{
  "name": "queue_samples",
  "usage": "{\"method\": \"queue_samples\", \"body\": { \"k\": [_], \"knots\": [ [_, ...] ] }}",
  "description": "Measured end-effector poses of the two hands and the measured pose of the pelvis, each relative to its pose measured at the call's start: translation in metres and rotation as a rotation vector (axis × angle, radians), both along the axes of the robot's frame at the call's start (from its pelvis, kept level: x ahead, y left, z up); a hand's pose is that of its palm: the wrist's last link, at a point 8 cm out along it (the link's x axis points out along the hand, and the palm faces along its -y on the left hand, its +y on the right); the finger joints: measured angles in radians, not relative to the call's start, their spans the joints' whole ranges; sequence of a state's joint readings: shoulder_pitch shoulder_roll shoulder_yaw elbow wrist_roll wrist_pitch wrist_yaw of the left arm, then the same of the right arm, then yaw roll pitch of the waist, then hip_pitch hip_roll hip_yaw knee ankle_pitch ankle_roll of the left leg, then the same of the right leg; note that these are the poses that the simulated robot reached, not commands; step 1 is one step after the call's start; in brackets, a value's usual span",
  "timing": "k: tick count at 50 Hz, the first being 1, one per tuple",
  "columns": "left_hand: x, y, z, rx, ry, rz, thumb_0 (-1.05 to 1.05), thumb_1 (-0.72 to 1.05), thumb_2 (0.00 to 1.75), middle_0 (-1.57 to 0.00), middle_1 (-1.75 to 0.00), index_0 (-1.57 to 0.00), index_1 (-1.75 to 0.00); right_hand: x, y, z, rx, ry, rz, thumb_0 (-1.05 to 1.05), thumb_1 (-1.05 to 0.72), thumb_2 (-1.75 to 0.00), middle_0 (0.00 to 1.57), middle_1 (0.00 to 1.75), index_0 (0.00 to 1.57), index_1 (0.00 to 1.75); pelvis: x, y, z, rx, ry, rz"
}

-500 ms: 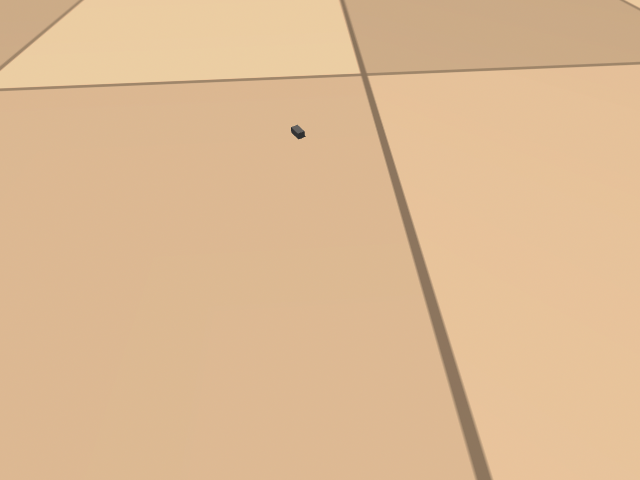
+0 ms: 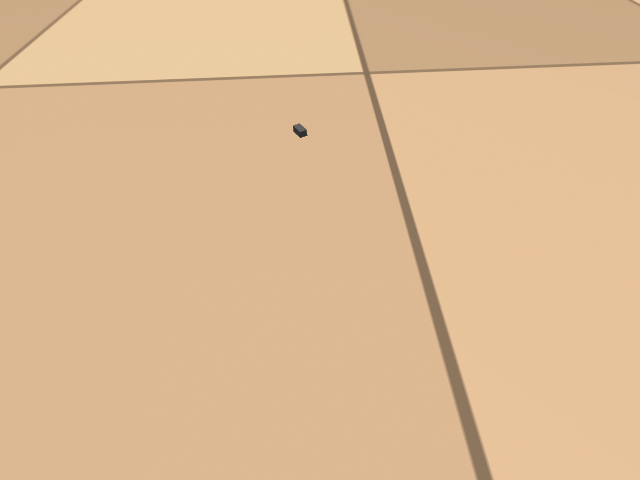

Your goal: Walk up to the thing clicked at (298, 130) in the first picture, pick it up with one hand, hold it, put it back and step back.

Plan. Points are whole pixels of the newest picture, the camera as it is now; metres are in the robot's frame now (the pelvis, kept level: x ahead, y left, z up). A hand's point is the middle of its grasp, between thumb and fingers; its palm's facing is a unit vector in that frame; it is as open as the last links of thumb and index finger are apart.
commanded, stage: stand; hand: left
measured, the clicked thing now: (299, 130) +2.06 +0.18 -0.76
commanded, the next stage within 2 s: walk up in 0.62 s
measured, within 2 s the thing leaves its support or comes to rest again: neither
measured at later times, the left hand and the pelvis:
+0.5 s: hand out of the picture +0.08 +0.25 -0.16, palm faces -0.02 -0.94 -0.34, open 7.4 cm; pelvis +0.00 +0.00 +0.00, yaw +0 degrees
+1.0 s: hand (135, 471) +0.19 +0.28 -0.13, palm faces -0.18 -0.82 -0.54, open 7.4 cm; pelvis +0.08 -0.03 -0.03, yaw -14 degrees
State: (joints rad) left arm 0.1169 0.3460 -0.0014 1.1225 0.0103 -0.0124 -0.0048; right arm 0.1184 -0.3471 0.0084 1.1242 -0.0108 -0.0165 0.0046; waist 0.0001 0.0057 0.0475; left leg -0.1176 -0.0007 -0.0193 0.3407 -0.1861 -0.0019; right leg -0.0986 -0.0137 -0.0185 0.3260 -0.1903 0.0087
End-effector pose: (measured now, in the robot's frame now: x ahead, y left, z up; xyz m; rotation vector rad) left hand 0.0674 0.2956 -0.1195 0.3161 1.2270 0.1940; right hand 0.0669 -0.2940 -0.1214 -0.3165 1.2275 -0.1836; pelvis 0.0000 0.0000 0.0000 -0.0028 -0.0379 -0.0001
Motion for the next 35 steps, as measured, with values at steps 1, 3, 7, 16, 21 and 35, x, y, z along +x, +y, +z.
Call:
{"method": "queue_samples", "body": {
  "k": [1,3,7,16,21,35],
  "knots": [
    [0.0,0.0,0.0,0.0,0.0,0.0,0.0,0.9,0.9,-0.21,-0.3,-0.2,-0.3,0.0,0.0,0.0,0.0,0.0,0.0,0.0,-0.91,-0.9,0.2,0.3,0.2,0.3,0.0,0.0,0.0,0.0,0.0,0.0],
    [0.0,0.0,0.0,0.001,0.001,0.001,0.0,0.9,0.9,-0.21,-0.3,-0.2,-0.3,0.001,0.0,0.0,0.001,0.0,0.0,0.0,-0.91,-0.9,0.2,0.3,0.2,0.3,0.001,0.0,0.0,0.0,0.001,0.0],
    [0.001,0.001,0.0,0.002,0.001,0.002,0.0,0.9,0.9,-0.21,-0.3,-0.2,-0.3,0.002,0.001,0.0,0.001,0.0,0.001,0.0,-0.91,-0.9,0.2,0.3,0.2,0.3,0.002,0.0,0.0,0.0,0.001,0.001],
    [0.003,0.002,0.0,0.002,-0.003,0.002,0.0,0.9,0.9,-0.21,-0.3,-0.2,-0.3,0.005,0.0,0.001,-0.003,-0.005,0.001,0.0,-0.91,-0.9,0.2,0.3,0.2,0.3,0.003,0.001,0.0,-0.001,-0.001,0.002],
    [0.004,0.002,0.0,0.0,-0.007,0.002,0.0,0.9,0.9,-0.21,-0.3,-0.2,-0.3,0.006,0.0,0.002,-0.006,-0.008,0.001,0.0,-0.91,-0.9,0.2,0.3,0.2,0.3,0.003,0.001,0.0,-0.001,-0.002,0.003],
    [0.002,0.011,0.002,0.006,0.024,-0.053,0.0,0.9,0.9,-0.21,-0.3,-0.21,-0.3,0.012,-0.008,0.004,0.025,-0.089,-0.028,0.01,-0.91,-0.9,0.2,0.3,0.2,0.3,0.006,0.006,-0.005,0.015,0.024,-0.067]
  ]
}}
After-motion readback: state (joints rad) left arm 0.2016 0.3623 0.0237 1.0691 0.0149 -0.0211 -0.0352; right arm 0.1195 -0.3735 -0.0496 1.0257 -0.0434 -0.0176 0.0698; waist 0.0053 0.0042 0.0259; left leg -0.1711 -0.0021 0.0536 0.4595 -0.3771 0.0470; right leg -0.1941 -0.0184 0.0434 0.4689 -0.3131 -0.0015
